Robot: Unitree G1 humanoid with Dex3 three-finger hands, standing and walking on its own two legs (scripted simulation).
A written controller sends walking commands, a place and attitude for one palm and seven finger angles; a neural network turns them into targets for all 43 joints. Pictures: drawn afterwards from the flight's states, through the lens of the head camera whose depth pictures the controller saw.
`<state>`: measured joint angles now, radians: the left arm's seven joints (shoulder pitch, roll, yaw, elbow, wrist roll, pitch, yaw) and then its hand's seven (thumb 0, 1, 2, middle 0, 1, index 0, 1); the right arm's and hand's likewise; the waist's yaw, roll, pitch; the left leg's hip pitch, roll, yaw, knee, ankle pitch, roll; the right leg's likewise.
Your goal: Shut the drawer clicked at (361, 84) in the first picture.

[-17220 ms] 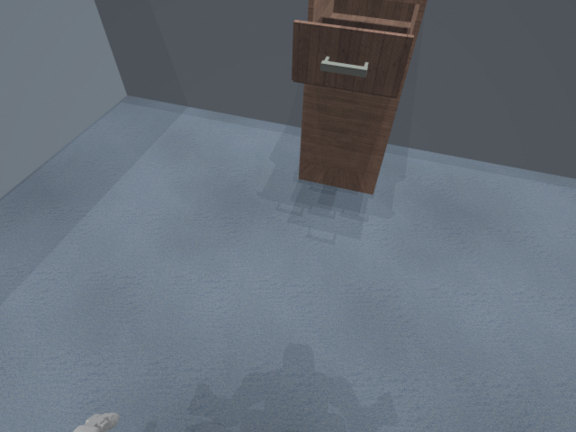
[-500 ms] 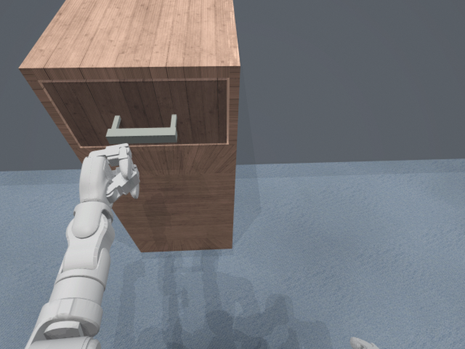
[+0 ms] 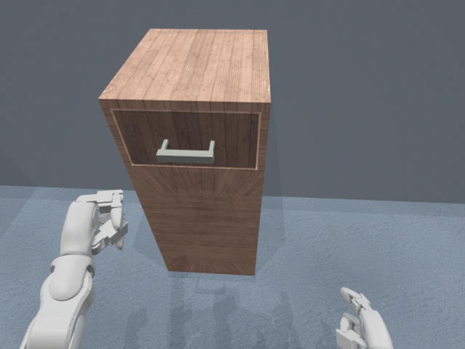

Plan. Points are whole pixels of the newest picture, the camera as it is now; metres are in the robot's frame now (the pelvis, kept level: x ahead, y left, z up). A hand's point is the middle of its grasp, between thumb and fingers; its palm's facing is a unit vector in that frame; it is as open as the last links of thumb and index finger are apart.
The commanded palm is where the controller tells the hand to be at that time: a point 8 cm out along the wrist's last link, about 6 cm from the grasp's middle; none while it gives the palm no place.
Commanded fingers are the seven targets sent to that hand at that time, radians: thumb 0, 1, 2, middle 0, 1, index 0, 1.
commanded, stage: draw the hand back to the body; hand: left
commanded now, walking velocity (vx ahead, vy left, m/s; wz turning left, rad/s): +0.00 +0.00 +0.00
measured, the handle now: (187, 150) +0.56 +0.16 +0.01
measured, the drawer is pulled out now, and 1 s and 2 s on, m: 0.00 0.00 0.00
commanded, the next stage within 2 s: step back with the hand held close in 0.62 s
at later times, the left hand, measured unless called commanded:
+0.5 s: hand (47, 252) +0.19 +0.24 +0.17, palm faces +0.36 -0.84 -0.41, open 3.2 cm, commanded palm +0.15 +0.29 +0.18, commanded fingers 0.00 0.90 0.90 -1.40 -1.60 -1.40 -1.60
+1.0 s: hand (64, 247) +0.21 +0.24 +0.16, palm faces +0.29 -0.83 -0.47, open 3.2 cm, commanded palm +0.14 +0.28 +0.18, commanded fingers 0.00 0.90 0.90 -1.40 -1.60 -1.40 -1.60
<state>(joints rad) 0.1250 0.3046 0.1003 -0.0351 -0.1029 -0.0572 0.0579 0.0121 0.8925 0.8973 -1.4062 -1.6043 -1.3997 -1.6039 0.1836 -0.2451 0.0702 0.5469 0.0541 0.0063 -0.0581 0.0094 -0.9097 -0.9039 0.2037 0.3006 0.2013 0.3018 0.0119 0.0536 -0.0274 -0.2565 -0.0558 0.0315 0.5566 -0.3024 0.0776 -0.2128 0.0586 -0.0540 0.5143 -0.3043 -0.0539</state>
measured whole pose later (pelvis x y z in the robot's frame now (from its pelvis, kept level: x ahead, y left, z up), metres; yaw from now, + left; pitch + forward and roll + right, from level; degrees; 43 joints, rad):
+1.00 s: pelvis +0.00 +0.00 +0.01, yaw -1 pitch +1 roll -1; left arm 0.58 0.36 0.34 -0.47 -0.07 -0.18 0.09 0.01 0.89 0.90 -1.41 -1.60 -1.40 -1.60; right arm 0.17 -0.26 -0.01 0.57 0.02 0.00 -0.03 0.01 -0.91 -0.90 0.21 0.30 0.20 0.30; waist -0.01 0.07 0.01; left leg -0.23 -0.05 0.06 0.47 -0.26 0.08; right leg -0.20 0.06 -0.03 0.44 -0.25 -0.04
